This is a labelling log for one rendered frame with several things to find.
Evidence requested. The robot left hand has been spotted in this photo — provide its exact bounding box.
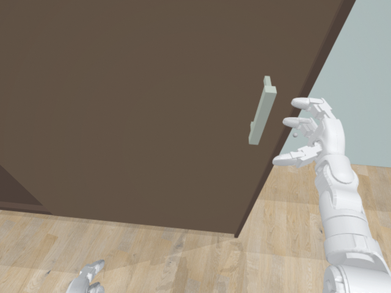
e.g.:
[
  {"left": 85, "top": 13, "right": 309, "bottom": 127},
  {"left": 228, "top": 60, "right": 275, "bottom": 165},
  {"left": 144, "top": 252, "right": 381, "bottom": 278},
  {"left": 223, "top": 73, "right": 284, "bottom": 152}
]
[{"left": 66, "top": 259, "right": 104, "bottom": 293}]

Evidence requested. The handle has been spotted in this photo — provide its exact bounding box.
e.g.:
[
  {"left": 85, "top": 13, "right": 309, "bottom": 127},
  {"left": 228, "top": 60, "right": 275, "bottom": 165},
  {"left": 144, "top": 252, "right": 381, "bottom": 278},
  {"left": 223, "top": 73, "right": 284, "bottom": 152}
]
[{"left": 249, "top": 76, "right": 277, "bottom": 145}]

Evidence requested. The robot right upper arm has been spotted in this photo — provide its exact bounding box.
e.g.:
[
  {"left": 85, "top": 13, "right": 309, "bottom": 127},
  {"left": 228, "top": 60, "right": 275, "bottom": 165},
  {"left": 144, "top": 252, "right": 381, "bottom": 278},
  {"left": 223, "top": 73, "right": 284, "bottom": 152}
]
[{"left": 323, "top": 263, "right": 391, "bottom": 293}]

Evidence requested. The robot right forearm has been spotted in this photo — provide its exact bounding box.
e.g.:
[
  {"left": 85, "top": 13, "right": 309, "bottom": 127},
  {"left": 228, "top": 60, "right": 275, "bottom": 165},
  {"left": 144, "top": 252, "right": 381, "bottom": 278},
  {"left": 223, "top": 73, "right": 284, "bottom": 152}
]
[{"left": 315, "top": 154, "right": 391, "bottom": 276}]

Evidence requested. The robot right hand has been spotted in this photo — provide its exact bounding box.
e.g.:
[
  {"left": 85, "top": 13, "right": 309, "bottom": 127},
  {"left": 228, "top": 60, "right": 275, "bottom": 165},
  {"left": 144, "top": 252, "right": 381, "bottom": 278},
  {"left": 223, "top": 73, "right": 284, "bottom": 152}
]
[{"left": 272, "top": 98, "right": 345, "bottom": 168}]

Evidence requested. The wardrobe door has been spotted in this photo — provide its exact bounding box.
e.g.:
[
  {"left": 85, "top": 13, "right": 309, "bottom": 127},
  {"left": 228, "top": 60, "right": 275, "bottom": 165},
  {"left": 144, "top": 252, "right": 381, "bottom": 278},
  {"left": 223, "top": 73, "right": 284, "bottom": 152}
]
[
  {"left": 0, "top": 0, "right": 341, "bottom": 234},
  {"left": 0, "top": 165, "right": 43, "bottom": 206}
]

